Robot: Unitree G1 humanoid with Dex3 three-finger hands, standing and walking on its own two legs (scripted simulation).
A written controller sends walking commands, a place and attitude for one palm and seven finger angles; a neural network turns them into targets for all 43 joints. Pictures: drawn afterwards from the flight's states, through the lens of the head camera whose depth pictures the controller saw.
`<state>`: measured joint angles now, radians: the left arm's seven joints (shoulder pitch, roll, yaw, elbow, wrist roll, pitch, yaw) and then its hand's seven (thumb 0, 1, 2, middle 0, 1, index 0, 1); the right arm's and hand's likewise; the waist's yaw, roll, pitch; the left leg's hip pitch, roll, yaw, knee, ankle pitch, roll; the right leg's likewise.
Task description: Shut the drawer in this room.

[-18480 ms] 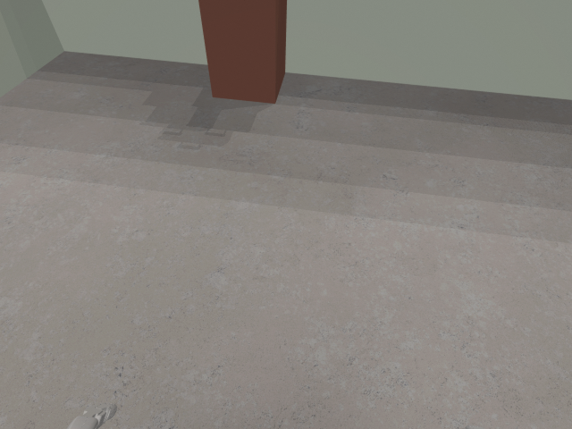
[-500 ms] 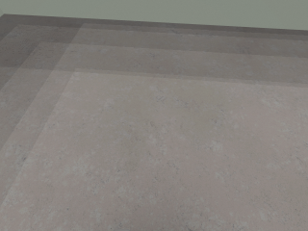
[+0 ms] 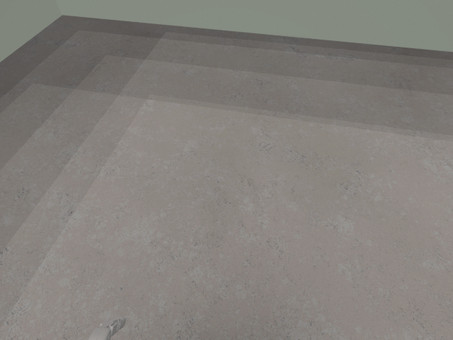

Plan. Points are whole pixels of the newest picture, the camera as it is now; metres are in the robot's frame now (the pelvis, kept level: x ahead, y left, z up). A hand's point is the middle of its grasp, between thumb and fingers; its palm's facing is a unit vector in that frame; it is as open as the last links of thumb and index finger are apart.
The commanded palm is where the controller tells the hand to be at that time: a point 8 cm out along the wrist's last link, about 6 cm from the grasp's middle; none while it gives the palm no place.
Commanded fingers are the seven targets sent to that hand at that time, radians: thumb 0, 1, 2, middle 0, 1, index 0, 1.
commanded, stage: turn or walk to find it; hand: left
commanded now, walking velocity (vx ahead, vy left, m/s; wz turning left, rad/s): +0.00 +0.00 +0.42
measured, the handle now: out of the picture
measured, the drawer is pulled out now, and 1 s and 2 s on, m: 0.24 0.24 0.24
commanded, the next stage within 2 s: none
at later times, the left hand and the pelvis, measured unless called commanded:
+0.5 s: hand out of the picture -0.05 +0.22 -0.19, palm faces +0.30 -0.93 -0.23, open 7.4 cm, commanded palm none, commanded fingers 0.00 0.90 0.90 -0.20 -0.30 -0.20 -0.30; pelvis -0.03 +0.02 -0.01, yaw +15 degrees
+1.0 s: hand out of the picture -0.02 +0.22 -0.15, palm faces +0.41 -0.87 -0.26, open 7.4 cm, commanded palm none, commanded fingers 0.00 0.90 0.90 -0.20 -0.30 -0.20 -0.30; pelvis -0.05 -0.01 +0.00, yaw +25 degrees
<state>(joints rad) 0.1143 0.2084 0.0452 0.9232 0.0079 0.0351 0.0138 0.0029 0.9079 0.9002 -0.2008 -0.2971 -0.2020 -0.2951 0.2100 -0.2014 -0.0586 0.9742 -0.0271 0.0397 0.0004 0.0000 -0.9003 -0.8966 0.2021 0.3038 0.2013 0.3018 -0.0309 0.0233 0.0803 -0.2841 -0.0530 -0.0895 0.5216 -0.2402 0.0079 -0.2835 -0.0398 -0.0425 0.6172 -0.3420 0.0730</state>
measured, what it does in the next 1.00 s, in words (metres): steps on the spot, turning left: right foot, then left foot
